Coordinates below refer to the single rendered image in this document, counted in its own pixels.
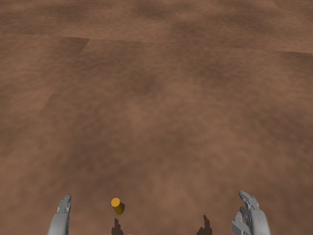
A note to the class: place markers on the right robot hand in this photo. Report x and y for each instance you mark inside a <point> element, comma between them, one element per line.
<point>256,220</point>

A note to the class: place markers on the left robot hand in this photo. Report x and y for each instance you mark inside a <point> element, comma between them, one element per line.
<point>60,221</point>

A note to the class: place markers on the can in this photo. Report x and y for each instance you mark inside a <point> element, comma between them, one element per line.
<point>116,204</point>

